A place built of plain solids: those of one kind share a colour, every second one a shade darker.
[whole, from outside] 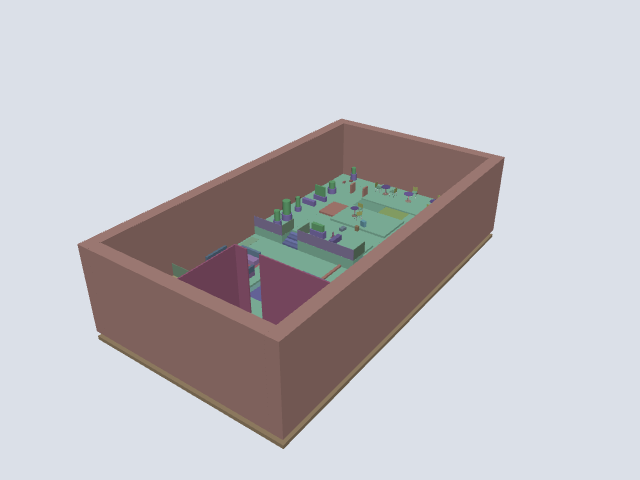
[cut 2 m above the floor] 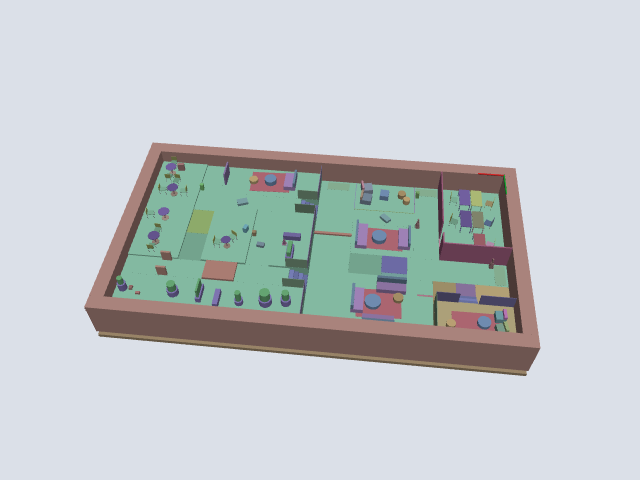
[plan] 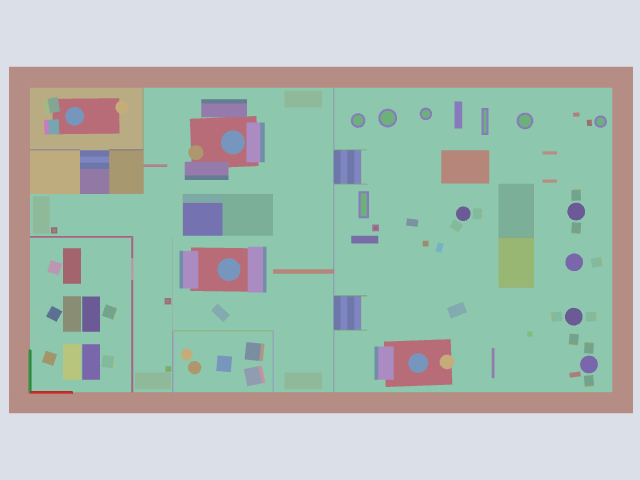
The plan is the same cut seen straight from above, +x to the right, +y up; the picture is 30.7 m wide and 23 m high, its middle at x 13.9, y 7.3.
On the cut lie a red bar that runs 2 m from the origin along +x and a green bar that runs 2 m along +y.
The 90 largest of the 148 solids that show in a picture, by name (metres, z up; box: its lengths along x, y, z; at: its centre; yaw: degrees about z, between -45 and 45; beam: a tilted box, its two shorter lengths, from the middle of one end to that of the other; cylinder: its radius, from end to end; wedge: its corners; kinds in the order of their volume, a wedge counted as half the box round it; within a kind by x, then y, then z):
{
 "wall_1": {"box": [1.0, 14.6, 7.0], "at": [-0.5, 7.3, 2.5]},
 "wall_2": {"box": [29.9, 1.0, 7.0], "at": [13.95, -0.5, 2.5]},
 "wall_3": {"box": [29.9, 1.0, 7.0], "at": [13.95, 15.1, 2.5]},
 "wall_4": {"box": [1.0, 14.6, 7.0], "at": [28.4, 7.3, 2.5]},
 "floor_1": {"box": [4.95, 7.5, 0.99], "at": [2.48, 3.75, -0.5]},
 "floor_2": {"box": [7.33, 2.0, 1.0], "at": [3.67, 8.5, -0.5]},
 "floor_3": {"box": [1.9, 7.5, 1.0], "at": [5.9, 3.75, -0.5]},
 "floor_4": {"box": [1.5, 5.1, 1.0], "at": [6.2, 12.05, -0.5]},
 "floor_5": {"box": [4.8, 2.95, 0.99], "at": [9.25, 1.48, -0.5]},
 "floor_6": {"box": [4.8, 1.5, 1.0], "at": [9.25, 3.7, -0.5]},
 "floor_7": {"box": [4.8, 3.05, 1.0], "at": [9.25, 5.97, -0.5]},
 "floor_8": {"box": [4.7, 5.1, 1.16], "at": [9.3, 12.05, -0.42]},
 "floor_9": {"box": [2.42, 2.0, 1.0], "at": [10.44, 8.5, -0.5]},
 "floor_10": {"box": [2.9, 14.6, 1.0], "at": [13.1, 7.3, -0.5]},
 "floor_11": {"box": [2.9, 5.4, 1.16], "at": [16.0, 7.3, 0.35]},
 "floor_12": {"box": [1.7, 5.4, 1.0], "at": [18.3, 7.3, 0.28]},
 "floor_13": {"box": [7.9, 3.0, 1.0], "at": [18.5, 1.5, 0.28]},
 "floor_14": {"box": [6.58, 1.6, 1.0], "at": [19.16, 3.8, 0.28]},
 "floor_15": {"box": [3.3, 5.4, 1.18], "at": [20.8, 7.3, 0.36]},
 "floor_16": {"box": [13.35, 3.0, 1.0], "at": [21.23, 13.1, 0.28]},
 "floor_17": {"box": [12.03, 1.6, 1.0], "at": [21.89, 10.8, 0.28]},
 "floor_18": {"box": [1.7, 5.03, 1.0], "at": [23.3, 2.52, 0.28]},
 "floor_19": {"box": [1.7, 2.6, 1.0], "at": [23.3, 8.7, 0.28]},
 "floor_20": {"box": [3.75, 10.0, 1.12], "at": [26.02, 5.0, 0.34]},
 "floor_base_1": {"box": [29.9, 16.6, 0.3], "at": [13.95, 7.3, -1.57]},
 "floor_deck_1": {"box": [5.45, 3.0, 1.62], "at": [2.73, 13.1, -0.19]},
 "floor_fore_1": {"box": [2.4, 2.1, 1.0], "at": [1.2, 10.55, -0.5]},
 "floor_fore_2": {"box": [1.65, 2.1, 1.0], "at": [4.62, 10.55, -0.5]},
 "part_1": {"box": [4.95, 0.1, 6.06], "at": [2.48, 7.45, 2.97]},
 "part_2": {"box": [0.1, 5.39, 6.06], "at": [4.9, 2.69, 2.97]},
 "part_3": {"box": [0.1, 0.96, 6.06], "at": [4.9, 6.92, 2.97]},
 "step_tread_1": {"box": [1.4, 0.3, 1.16], "at": [3.1, 10.85, -0.42]},
 "step_tread_2": {"box": [1.4, 0.3, 1.31], "at": [3.1, 11.15, -0.34]},
 "step_tread_3": {"box": [1.4, 0.3, 1.47], "at": [3.1, 11.45, -0.27]},
 "step_tread_4": {"box": [0.33, 1.6, 0.38], "at": [14.71, 3.8, -0.04]},
 "step_tread_5": {"box": [0.33, 1.6, 0.38], "at": [14.71, 10.8, -0.04]},
 "step_tread_6": {"box": [0.33, 1.6, 0.54], "at": [15.04, 3.8, 0.04]},
 "step_tread_7": {"box": [0.33, 1.6, 0.54], "at": [15.04, 10.8, 0.04]},
 "step_tread_8": {"box": [0.33, 1.6, 0.69], "at": [15.38, 3.8, 0.12]},
 "step_tread_9": {"box": [0.33, 1.6, 0.69], "at": [15.38, 10.8, 0.12]},
 "step_tread_10": {"box": [0.33, 1.6, 0.84], "at": [15.71, 3.8, 0.2]},
 "step_tread_11": {"box": [0.33, 1.6, 0.84], "at": [15.71, 10.8, 0.2]},
 "sofa_seat_1": {"box": [0.9, 1.8, 0.39], "at": [7.62, 5.88, 0.2]},
 "sofa_seat_2": {"box": [2.1, 0.87, 0.4], "at": [8.47, 10.61, 0.37]},
 "sofa_seat_3": {"box": [2.2, 0.87, 0.4], "at": [9.31, 13.61, 0.37]},
 "sofa_seat_4": {"box": [0.87, 1.9, 0.4], "at": [10.81, 11.98, 0.37]},
 "sofa_seat_5": {"box": [0.9, 2.2, 0.39], "at": [10.89, 5.88, 0.2]},
 "sofa_seat_6": {"box": [0.93, 1.6, 0.4], "at": [16.98, 1.4, 0.99]},
 "floor_hatch_1": {"box": [1.9, 1.58, 1.0], "at": [8.28, 8.29, -0.5]},
 "floor_bed_cover_1": {"box": [1.7, 2.37, 0.65], "at": [23.3, 6.21, 0.45]},
 "piece_1": {"cylinder": 0.35, "from": [15.73, 13.03, 0.78], "to": [15.73, 13.03, 1.33]},
 "piece_2": {"box": [0.5, 1.3, 0.6], "at": [16.0, 8.99, 1.24]},
 "piece_3": {"box": [1.3, 0.38, 0.45], "at": [16.05, 7.32, 1.16]},
 "piece_4": {"cylinder": 0.45, "from": [17.15, 13.14, 0.78], "to": [17.15, 13.14, 1.33]},
 "piece_5": {"box": [0.37, 1.3, 0.46], "at": [20.53, 13.29, 1.0]},
 "piece_6": {"box": [0.34, 1.3, 0.45], "at": [21.81, 12.98, 1.0]},
 "piece_7": {"cylinder": 0.4, "from": [23.72, 13.0, 0.77], "to": [23.72, 13.0, 1.27]},
 "piece_8": {"cylinder": 0.3, "from": [27.35, 12.97, 0.78], "to": [27.35, 12.97, 1.43]},
 "floor_before_steps_1": {"box": [1.4, 1.2, 1.0], "at": [3.1, 10.1, -0.5]},
 "low_rug_1": {"box": [3.2, 1.7, 0.06], "at": [2.69, 13.23, 0.6], "yaw": 0.6},
 "low_rug_2": {"box": [3.2, 2.09, 0.06], "at": [9.3, 5.88, -0.02], "yaw": -0.8},
 "low_rug_3": {"box": [3.2, 2.4, 0.06], "at": [9.31, 11.98, 0.14], "yaw": 2.4},
 "low_rug_4": {"box": [3.2, 2.18, 0.07], "at": [18.6, 1.4, 0.76], "yaw": 2.1},
 "low_1": {"cylinder": 0.45, "from": [2.15, 13.23, 0.63], "to": [2.15, 13.23, 0.92]},
 "low_2": {"box": [0.7, 0.75, 0.47], "at": [9.31, 1.37, 0.23], "yaw": -4.8},
 "low_3": {"cylinder": 0.55, "from": [9.54, 5.88, 0.01], "to": [9.54, 5.88, 0.43]},
 "low_4": {"cylinder": 0.57, "from": [9.73, 11.98, 0.17], "to": [9.73, 11.98, 0.48]},
 "low_5": {"cylinder": 0.47, "from": [18.6, 1.4, 0.79], "to": [18.6, 1.4, 1.21]},
 "plant_1": {"cylinder": 0.25, "from": [15.73, 13.03, 1.32], "to": [15.73, 13.03, 2.23]},
 "plant_2": {"box": [0.3, 1.1, 0.56], "at": [16.0, 8.99, 1.81]},
 "plant_3": {"cylinder": 0.35, "from": [17.15, 13.14, 1.32], "to": [17.15, 13.14, 2.54]},
 "plant_4": {"box": [0.14, 1.1, 0.96], "at": [21.81, 12.98, 1.71]},
 "plant_5": {"cylinder": 0.3, "from": [23.72, 13.0, 1.28], "to": [23.72, 13.0, 1.89]},
 "step_hump_1": {"box": [2.9, 0.22, 0.2], "at": [13.1, 5.79, 0.05]},
 "step_hump_2": {"box": [2.3, 1.6, 0.23], "at": [20.86, 10.8, 0.84]},
 "sofa_back_1": {"box": [0.17, 1.8, 0.42], "at": [7.25, 5.88, 0.61]},
 "sofa_back_2": {"box": [2.1, 0.21, 0.49], "at": [8.47, 10.28, 0.81]},
 "sofa_back_3": {"box": [2.2, 0.21, 0.49], "at": [9.31, 13.94, 0.81]},
 "sofa_back_4": {"box": [0.21, 1.9, 0.49], "at": [11.14, 11.98, 0.81]},
 "sofa_back_5": {"box": [0.17, 2.2, 0.42], "at": [11.26, 5.88, 0.61]},
 "floor_hatch_cover_1": {"box": [1.9, 0.42, 0.75], "at": [8.28, 9.29, -0.38]},
 "arm0a_seat_1": {"box": [0.88, 0.84, 0.46], "at": [10.76, 0.79, 0.22], "yaw": 11.7},
 "arm0b_seat_1": {"box": [0.88, 0.84, 0.46], "at": [10.76, 1.95, 0.22], "yaw": -5.8},
 "pouf_1": {"cylinder": 0.31, "from": [4.4, 13.66, 0.63], "to": [4.4, 13.66, 1.08]},
 "pouf_2": {"cylinder": 0.32, "from": [7.89, 1.19, -0.01], "to": [7.89, 1.19, 0.4]},
 "screenE_1": {"box": [0.13, 1.45, 1.42], "at": [22.2, 1.4, 1.49]},
 "arm2a_seat_1": {"box": [0.71, 0.71, 0.46], "at": [1.04, 13.75, 0.86], "yaw": 10.9},
 "arm2b_seat_1": {"box": [0.71, 0.71, 0.46], "at": [1.04, 12.72, 0.86], "yaw": 2.7},
 "rail_rim_1": {"box": [0.04, 5.4, 0.95], "at": [14.57, 7.3, 1.41]},
 "inway_suitcase_lying_1": {"box": [0.83, 0.54, 0.29], "at": [20.46, 3.94, 0.87], "yaw": 21.6}
}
